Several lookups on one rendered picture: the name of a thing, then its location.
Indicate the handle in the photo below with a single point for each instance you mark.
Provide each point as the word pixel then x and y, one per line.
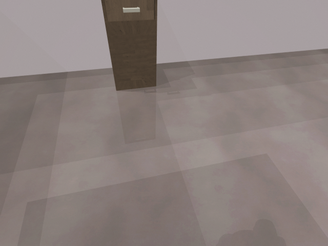
pixel 131 9

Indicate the drawer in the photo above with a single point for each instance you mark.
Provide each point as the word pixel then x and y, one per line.
pixel 114 10

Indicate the cabinet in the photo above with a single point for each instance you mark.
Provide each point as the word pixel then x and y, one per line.
pixel 133 51

